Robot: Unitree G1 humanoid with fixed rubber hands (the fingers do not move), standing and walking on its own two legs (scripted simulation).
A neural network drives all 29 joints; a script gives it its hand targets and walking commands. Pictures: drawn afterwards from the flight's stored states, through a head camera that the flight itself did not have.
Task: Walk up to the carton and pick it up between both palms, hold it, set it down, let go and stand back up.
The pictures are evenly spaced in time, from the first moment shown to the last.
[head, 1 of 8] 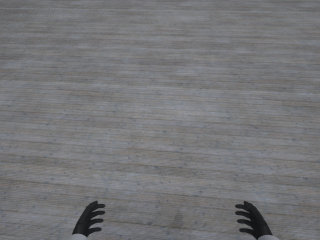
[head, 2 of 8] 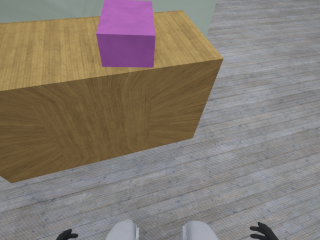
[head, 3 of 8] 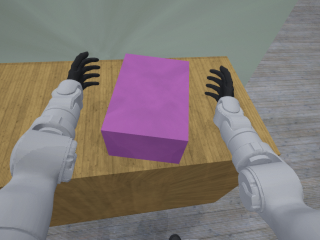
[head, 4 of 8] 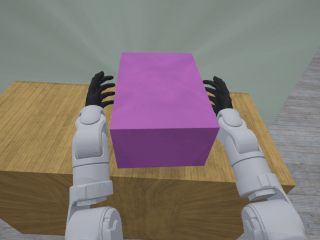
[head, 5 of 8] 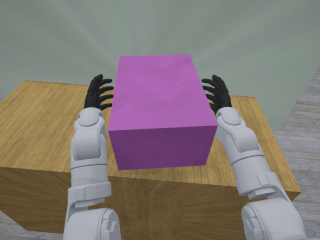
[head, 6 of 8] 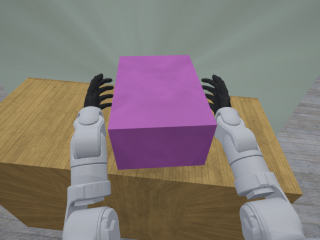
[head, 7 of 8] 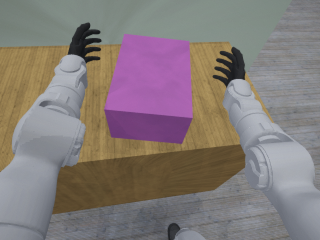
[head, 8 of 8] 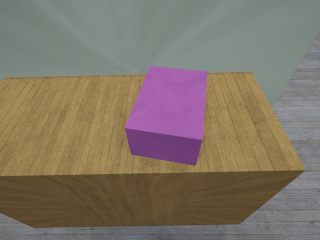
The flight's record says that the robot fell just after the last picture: no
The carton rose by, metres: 0.18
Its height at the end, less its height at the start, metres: +0.00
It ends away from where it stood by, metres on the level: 0.01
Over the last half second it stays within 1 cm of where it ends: yes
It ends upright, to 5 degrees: yes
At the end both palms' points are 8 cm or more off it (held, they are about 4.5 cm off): yes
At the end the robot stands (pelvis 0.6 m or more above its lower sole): yes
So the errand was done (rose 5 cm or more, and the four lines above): yes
